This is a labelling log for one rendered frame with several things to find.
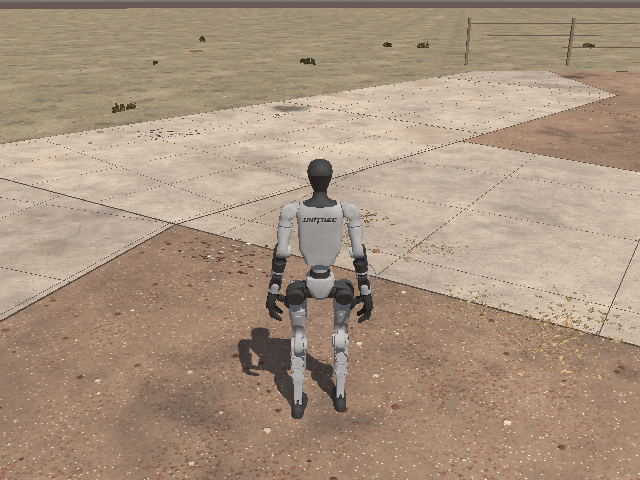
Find robot left upper arm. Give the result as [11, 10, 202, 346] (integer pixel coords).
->
[276, 202, 299, 259]

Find robot torso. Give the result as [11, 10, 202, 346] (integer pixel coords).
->
[296, 197, 344, 300]

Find robot right hand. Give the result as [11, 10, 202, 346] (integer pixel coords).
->
[350, 293, 374, 323]

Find robot right upper arm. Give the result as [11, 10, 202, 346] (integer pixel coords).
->
[341, 202, 364, 259]

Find robot left forearm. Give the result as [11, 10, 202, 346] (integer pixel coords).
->
[268, 243, 287, 294]

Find robot left foot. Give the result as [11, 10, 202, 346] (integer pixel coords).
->
[292, 392, 308, 419]

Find robot left hand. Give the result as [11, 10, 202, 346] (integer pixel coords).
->
[266, 292, 290, 321]

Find robot right forearm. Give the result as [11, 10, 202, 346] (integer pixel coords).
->
[353, 244, 372, 295]

